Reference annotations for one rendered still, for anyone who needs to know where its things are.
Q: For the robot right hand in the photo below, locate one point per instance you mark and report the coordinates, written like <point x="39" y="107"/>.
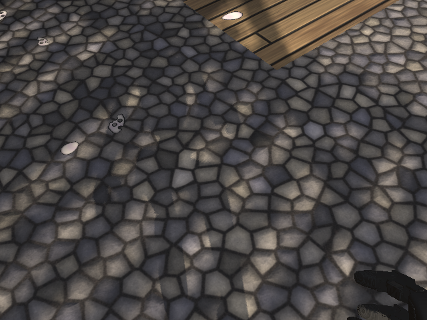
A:
<point x="398" y="286"/>

